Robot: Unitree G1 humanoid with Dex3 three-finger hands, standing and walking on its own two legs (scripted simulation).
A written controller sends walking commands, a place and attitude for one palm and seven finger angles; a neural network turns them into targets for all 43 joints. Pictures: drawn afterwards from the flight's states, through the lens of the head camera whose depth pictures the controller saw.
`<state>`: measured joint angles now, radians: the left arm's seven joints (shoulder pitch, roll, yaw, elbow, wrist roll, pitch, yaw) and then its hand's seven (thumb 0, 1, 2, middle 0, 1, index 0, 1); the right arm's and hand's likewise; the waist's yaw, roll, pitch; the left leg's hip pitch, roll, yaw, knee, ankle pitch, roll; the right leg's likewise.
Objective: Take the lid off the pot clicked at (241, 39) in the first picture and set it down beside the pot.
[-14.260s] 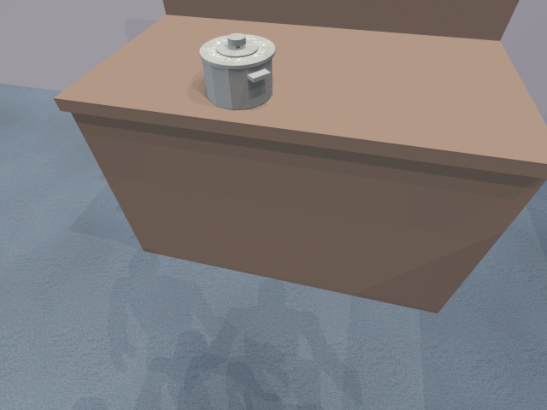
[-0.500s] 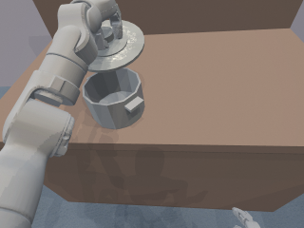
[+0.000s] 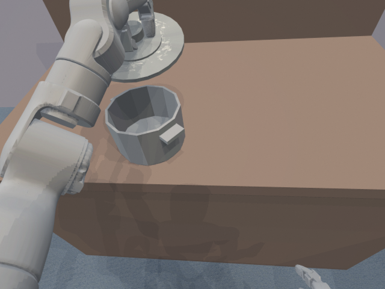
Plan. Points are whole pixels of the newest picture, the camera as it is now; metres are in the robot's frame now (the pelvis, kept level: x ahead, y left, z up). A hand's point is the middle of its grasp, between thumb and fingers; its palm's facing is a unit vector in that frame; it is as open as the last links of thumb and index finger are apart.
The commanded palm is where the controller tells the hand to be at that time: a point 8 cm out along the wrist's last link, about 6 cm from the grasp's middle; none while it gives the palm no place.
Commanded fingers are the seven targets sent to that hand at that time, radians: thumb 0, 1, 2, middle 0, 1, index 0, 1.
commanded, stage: move the lid sideways beside the pot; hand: left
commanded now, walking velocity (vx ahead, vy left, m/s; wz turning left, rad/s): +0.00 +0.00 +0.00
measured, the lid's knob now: (131, 32) +0.51 +0.10 +0.29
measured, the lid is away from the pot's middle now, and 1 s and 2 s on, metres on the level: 0.03 0.12 0.23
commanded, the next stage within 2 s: none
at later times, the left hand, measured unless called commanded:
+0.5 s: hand (87, 38) +0.46 +0.16 +0.31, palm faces -0.10 +0.00 -0.99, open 7.0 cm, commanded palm +0.45 +0.17 +0.37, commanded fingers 0.00 0.58 1.11 -0.84 -0.98 -0.95 -1.00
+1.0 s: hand (54, 38) +0.47 +0.22 +0.31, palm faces -0.10 -0.03 -0.99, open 7.0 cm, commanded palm +0.45 +0.23 +0.37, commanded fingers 0.00 0.58 1.11 -0.84 -0.98 -0.95 -1.00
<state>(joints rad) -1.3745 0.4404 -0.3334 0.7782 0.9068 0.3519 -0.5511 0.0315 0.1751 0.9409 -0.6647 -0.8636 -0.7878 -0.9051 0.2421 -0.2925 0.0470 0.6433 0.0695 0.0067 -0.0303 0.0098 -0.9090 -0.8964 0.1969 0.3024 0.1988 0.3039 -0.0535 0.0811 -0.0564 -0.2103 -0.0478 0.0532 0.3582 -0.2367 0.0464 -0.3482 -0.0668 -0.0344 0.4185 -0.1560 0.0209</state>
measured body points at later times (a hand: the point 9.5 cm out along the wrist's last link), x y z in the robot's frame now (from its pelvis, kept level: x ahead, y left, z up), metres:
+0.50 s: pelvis -0.01 +0.00 +0.00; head +0.01 -0.03 +0.45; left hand +0.46 +0.16 +0.36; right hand +0.12 -0.25 -0.12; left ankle -0.04 +0.09 -0.74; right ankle +0.03 -0.13 -0.74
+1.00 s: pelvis +0.00 +0.01 +0.00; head +0.03 -0.02 +0.45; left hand +0.47 +0.22 +0.36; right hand +0.11 -0.25 -0.12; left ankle -0.04 +0.09 -0.74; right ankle +0.03 -0.13 -0.74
